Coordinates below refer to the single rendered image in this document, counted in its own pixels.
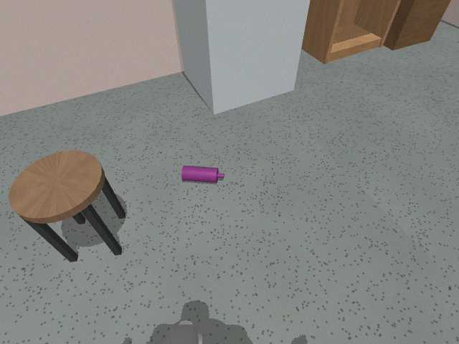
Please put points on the bookshelf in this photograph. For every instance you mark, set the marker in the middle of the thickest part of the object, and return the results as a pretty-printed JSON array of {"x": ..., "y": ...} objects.
[{"x": 340, "y": 28}]

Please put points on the bottle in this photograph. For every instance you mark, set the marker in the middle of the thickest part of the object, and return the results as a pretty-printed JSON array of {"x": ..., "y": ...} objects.
[{"x": 203, "y": 174}]

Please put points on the stool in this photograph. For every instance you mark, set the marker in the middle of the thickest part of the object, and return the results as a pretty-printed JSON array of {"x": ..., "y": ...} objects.
[{"x": 59, "y": 186}]

